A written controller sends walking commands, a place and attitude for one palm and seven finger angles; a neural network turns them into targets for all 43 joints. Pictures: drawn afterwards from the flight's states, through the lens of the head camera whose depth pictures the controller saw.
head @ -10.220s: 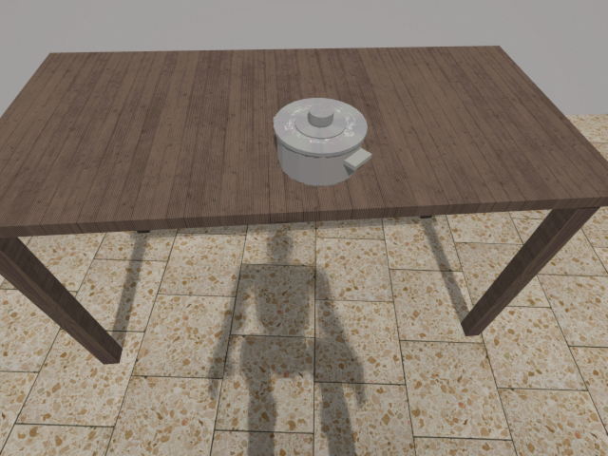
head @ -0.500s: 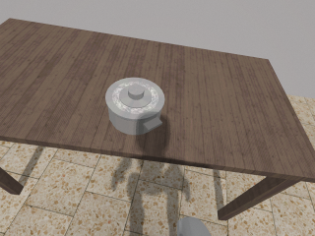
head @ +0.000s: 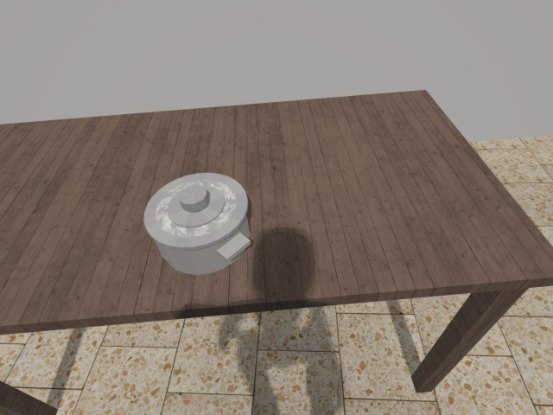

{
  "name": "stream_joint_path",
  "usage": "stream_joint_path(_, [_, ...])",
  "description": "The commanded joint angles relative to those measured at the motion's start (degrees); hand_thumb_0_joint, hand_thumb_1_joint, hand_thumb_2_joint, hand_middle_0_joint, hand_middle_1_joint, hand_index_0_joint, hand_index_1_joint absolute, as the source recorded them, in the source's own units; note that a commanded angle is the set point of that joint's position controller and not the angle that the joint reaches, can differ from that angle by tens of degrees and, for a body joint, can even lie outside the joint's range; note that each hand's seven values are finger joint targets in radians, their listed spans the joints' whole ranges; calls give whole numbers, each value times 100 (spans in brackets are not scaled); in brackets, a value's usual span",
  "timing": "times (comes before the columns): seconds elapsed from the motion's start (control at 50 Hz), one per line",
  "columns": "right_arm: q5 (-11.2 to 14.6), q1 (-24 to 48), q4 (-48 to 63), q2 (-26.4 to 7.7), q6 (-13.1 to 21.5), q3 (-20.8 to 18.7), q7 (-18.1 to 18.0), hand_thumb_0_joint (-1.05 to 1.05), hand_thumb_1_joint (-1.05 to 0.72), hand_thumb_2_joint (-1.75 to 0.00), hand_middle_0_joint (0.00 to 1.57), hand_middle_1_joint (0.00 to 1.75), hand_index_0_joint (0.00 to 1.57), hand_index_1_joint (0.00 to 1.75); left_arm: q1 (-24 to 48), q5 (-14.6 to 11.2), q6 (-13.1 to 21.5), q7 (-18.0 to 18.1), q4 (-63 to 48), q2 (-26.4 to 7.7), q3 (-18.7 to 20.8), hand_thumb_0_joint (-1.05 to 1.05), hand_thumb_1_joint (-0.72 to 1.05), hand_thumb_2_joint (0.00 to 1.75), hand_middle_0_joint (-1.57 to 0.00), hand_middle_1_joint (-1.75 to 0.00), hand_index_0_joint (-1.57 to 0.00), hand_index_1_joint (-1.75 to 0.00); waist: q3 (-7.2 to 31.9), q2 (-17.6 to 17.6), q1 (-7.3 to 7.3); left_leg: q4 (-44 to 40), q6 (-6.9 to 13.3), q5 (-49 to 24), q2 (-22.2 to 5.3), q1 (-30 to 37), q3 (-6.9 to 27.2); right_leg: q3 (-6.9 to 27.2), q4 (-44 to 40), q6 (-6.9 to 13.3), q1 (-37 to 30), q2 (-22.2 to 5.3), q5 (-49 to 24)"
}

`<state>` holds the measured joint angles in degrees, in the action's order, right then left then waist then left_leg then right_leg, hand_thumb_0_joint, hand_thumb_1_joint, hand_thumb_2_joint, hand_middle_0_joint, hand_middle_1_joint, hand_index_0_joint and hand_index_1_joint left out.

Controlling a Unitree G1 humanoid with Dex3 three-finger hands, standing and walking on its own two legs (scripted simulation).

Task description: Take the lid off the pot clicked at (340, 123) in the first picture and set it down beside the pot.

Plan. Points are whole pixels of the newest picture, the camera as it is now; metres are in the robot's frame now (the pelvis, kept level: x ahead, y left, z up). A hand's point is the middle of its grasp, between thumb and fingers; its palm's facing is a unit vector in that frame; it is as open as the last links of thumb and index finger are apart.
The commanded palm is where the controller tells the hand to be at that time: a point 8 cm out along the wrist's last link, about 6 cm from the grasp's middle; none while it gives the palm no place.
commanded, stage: come to a stop and stand still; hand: left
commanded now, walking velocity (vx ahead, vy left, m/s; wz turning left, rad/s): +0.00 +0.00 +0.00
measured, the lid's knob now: (193, 198) +0.45 +0.14 +0.08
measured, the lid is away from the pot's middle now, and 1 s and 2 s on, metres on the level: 0.00 0.00 0.00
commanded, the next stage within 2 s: look again from close up in 1.70 s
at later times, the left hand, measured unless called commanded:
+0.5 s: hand out of the picture -0.02 +0.12 -0.15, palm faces +0.04 -0.96 -0.27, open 7.2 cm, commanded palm none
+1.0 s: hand out of the picture -0.03 +0.04 -0.16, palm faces +0.04 -0.97 -0.25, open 7.3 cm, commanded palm none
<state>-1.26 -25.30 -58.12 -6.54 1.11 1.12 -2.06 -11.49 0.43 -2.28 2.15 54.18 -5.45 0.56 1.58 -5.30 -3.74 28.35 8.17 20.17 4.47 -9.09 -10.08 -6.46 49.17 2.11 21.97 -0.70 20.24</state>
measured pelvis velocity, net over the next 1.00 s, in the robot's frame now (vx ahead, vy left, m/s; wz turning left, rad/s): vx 0.00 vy -0.12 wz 0.00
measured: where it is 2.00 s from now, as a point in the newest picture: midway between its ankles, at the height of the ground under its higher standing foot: outside the picture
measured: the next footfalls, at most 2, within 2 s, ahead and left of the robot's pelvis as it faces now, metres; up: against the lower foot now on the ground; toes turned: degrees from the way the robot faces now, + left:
right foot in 0.02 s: +0.03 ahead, -0.10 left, +0.00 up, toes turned -4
right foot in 1.34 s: +0.12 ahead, -0.40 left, +0.00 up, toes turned +4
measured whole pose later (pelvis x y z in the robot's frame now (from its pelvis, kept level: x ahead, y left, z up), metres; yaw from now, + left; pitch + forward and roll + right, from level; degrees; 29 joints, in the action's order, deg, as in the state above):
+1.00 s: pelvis +0.00 -0.12 +0.00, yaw +0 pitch -1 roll +4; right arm 0.0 -25.5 -66.7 -6.4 2.1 -0.2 -4.0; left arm -20.3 0.0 -0.6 3.6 64.2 -4.8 0.0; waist 0.4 -1.4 -2.1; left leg 25.3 -1.0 17.0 -0.1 -7.0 -8.6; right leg -4.8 29.7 3.4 12.0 6.2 18.9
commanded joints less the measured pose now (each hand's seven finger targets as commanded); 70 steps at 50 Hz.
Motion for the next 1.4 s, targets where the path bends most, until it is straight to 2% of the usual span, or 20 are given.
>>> stream_joint_path(0.0, [114,-367,131,-437,-55,-121,-83,0,-90,-90,20,30,20,30,-1010,-49,288,146,56,-400,89,0,90,90,-20,-30,-20,-30,-408,1059,331,576,-942,-2119,-903,-822,1107,1777,-2219,760,-1018,-936,-2513])
stream_joint_path(0.04, [42,-707,26,-130,-180,-75,-32,0,-90,-90,20,30,20,30,-244,-71,269,113,-151,-687,80,0,90,90,-20,-30,-20,-30,-666,961,-106,376,-912,413,-452,-311,1082,2002,-2708,1111,187,-1565,-1606])
stream_joint_path(0.22, [45,-260,-425,-459,3,-19,-73,0,-90,-90,20,30,20,30,-853,-114,289,166,286,-284,8,0,90,90,-20,-30,-20,-30,-795,132,312,-1038,-808,-2885,-1142,78,1349,1018,-1907,401,-726,-407,-1142])
stream_joint_path(0.54, [80,-253,-860,-363,-29,61,10,0,-90,-90,20,30,20,30,-1354,-46,518,112,809,-485,-101,0,90,90,-20,-30,-20,-30,-781,451,187,-893,-534,-471,-917,260,1045,1624,-3270,372,-627,-781,-988])
stream_joint_path(0.84, [113,-1362,-1221,-342,55,-160,-213,0,-90,-90,20,30,20,30,-1174,-155,389,224,807,-527,86,0,90,90,-20,-30,-20,-30,-750,660,-121,-1219,-525,-306,-675,360,234,854,-2878,-1300,-1356,-325,-4709])
stream_joint_path(0.92, [127,-301,-807,-208,120,-131,-246,0,-90,-90,20,30,20,30,-1569,-144,210,231,864,-259,85,0,90,90,-20,-30,-20,-30,-719,-755,435,-1098,-178,-341,-1919,-953,1283,1178,-1383,-300,-1302,-524,-1308])
stream_joint_path(0.98, [125,-313,-807,-17,-23,-76,-106,0,-90,-90,20,30,20,30,-1653,40,400,120,921,-597,60,0,90,90,-20,-30,-20,-30,-1080,931,430,-283,-698,187,-797,-938,724,2059,-3716,-10,-865,-861,-89])
stream_joint_path(1.02, [95,-724,-985,-84,-80,-142,-126,0,-90,-90,20,30,20,30,-1588,16,402,189,894,-633,156,0,90,90,-20,-30,-20,-30,-1098,1403,258,519,-769,611,-460,-935,386,2149,-4207,-783,-1228,-898,-2778])
stream_joint_path(1.08, [173,-3169,-1537,-935,-180,-505,-358,0,-90,-90,20,30,20,30,42,-180,226,282,369,-1005,489,0,90,90,-20,-30,-20,-30,-831,3127,-1089,-400,-427,1082,-225,1045,-311,-56,-3178,-4698,-396,484,-7457])
stream_joint_path(1.1, [238,-4293,-1672,-1394,-50,-730,-511,0,-90,-90,20,30,20,30,1062,-402,49,323,57,-1282,568,0,90,90,-20,-30,-20,-30,-340,1363,-1990,-1996,370,195,-1478,1435,748,-671,1667,-3979,621,817,-6655])
stream_joint_path(1.12, [217,-2177,-1068,-1062,45,-578,-576,0,-90,-90,20,30,20,30,246,-505,-126,268,-50,-753,465,0,90,90,-20,-30,-20,-30,-242,-3174,-1014,-1700,1061,-1347,-3198,-234,2930,1117,7069,-1996,1475,804,2829])
stream_joint_path(1.14, [47,787,-19,-513,58,-267,-524,0,-90,-90,20,30,20,30,-665,-264,-198,275,-177,-770,487,0,90,90,-20,-30,-20,-30,-810,-1577,868,-912,504,-1349,-3042,-1589,2196,2689,7791,985,1535,34,2630])
stream_joint_path(1.16, [-106,1722,365,-511,219,-176,-255,0,-90,-90,20,30,20,30,-1297,33,-43,155,-190,-547,392,0,90,90,-20,-30,-20,-30,-605,-809,1505,-907,-86,-801,-2558,-2134,1566,2524,6614,3272,1379,-27,1371])
stream_joint_path(1.18, [-192,2198,568,-891,121,-299,-47,0,-90,-90,20,30,20,30,-1496,171,-99,61,-307,-634,375,0,90,90,-20,-30,-20,-30,-386,172,1730,-611,-548,-107,-1851,-2470,839,1509,4904,2894,1168,10,914])
stream_joint_path(1.24, [-241,1187,216,-1340,-107,-528,66,0,-90,-90,20,30,20,30,-1549,15,109,-9,-123,-640,39,0,90,90,-20,-30,-20,-30,-610,462,1187,290,-704,828,-1168,-2902,239,243,-256,-3734,-313,27,428])
stream_joint_path(1.28, [-79,258,-24,-814,-202,-465,50,0,-90,-90,20,30,20,30,-1739,53,140,20,175,-825,123,0,90,90,-20,-30,-20,-30,-535,1913,691,2533,-777,1494,-536,-2471,349,954,-1507,-561,-510,-29,-274])
stream_joint_path(1.3, [-40,3,300,-576,-288,-557,77,0,-90,-90,20,30,20,30,-1240,130,153,-24,-80,-1443,295,0,90,90,-20,-30,-20,-30,-557,2742,398,3872,-874,1657,-93,-2625,505,3645,-2737,2571,418,-1135,2254])
stream_joint_path(1.34, [-160,-150,661,-713,-247,-604,261,0,-90,-90,20,30,20,30,-190,211,230,22,-751,-2385,600,0,90,90,-20,-30,-20,-30,-226,1317,-126,5168,-790,1112,-651,-1223,1027,4649,-3856,1277,2344,-2204,3269])
stream_joint_path(1.36, [-187,-984,478,-782,-262,-578,342,0,-90,-90,20,30,20,30,631,254,160,-29,-965,-2331,547,0,90,90,-20,-30,-20,-30,206,183,-846,4585,-846,781,-191,843,286,3349,-3667,197,3479,-1525,1942])
stream_joint_path(1.38, [-117,-1199,132,-363,-318,-432,288,0,-90,-90,20,30,20,30,488,302,215,70,-774,-1973,516,0,90,90,-20,-30,-20,-30,-55,1015,-588,3169,-818,1137,-227,-77,451,3144,-3203,400,2535,-1080,2540])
